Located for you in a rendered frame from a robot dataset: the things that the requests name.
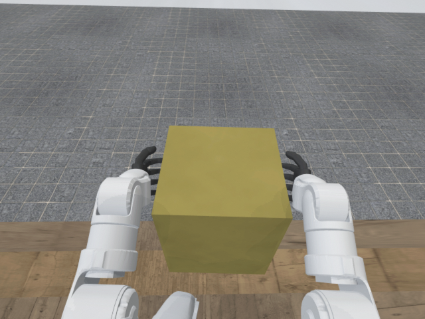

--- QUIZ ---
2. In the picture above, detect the right robot hand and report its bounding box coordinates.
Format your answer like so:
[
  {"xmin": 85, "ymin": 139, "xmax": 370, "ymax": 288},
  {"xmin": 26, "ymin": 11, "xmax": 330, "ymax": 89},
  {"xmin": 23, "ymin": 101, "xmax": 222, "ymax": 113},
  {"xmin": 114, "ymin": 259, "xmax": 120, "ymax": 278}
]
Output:
[{"xmin": 282, "ymin": 151, "xmax": 311, "ymax": 202}]

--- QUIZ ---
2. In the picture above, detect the robot left thigh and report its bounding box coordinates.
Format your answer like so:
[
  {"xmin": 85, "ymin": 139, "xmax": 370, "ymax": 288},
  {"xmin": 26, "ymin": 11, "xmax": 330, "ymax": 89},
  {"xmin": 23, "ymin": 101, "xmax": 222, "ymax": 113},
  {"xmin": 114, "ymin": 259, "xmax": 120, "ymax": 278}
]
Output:
[{"xmin": 152, "ymin": 291, "xmax": 199, "ymax": 319}]

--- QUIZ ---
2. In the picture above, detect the left robot upper arm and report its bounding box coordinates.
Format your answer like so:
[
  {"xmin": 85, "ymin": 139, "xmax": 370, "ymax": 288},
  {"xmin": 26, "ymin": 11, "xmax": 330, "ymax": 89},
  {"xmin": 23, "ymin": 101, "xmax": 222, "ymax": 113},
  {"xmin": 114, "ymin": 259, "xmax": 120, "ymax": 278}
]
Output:
[{"xmin": 63, "ymin": 284, "xmax": 139, "ymax": 319}]

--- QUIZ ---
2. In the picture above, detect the carton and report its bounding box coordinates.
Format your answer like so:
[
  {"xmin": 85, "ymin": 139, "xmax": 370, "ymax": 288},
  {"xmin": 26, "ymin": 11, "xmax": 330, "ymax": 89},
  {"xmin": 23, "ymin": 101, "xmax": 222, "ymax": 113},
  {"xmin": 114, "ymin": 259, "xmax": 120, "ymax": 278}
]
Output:
[{"xmin": 151, "ymin": 126, "xmax": 293, "ymax": 274}]

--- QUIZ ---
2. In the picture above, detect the right robot upper arm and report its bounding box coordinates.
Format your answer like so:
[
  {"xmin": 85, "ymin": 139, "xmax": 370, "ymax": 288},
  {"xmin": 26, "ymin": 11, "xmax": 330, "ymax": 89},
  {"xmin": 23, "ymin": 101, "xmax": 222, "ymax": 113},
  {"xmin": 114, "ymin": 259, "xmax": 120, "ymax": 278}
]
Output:
[{"xmin": 301, "ymin": 290, "xmax": 379, "ymax": 319}]

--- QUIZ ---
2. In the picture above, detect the robot right forearm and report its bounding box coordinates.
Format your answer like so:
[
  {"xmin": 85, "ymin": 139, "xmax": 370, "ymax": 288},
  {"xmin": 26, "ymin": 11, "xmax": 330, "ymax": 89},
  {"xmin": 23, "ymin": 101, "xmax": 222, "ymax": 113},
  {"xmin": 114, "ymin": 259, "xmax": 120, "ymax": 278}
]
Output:
[{"xmin": 292, "ymin": 174, "xmax": 380, "ymax": 319}]

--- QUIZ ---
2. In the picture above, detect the left robot hand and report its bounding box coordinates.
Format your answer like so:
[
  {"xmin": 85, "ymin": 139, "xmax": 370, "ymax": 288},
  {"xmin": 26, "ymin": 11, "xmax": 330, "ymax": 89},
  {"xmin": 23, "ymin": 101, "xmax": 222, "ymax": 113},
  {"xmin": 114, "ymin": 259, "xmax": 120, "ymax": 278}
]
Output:
[{"xmin": 131, "ymin": 146, "xmax": 163, "ymax": 195}]

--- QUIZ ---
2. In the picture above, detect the robot left forearm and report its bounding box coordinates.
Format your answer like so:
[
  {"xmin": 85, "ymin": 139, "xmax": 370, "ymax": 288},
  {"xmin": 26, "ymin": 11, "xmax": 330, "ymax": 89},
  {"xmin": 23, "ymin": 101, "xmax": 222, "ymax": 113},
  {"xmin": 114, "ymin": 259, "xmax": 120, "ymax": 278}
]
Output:
[{"xmin": 61, "ymin": 169, "xmax": 151, "ymax": 319}]

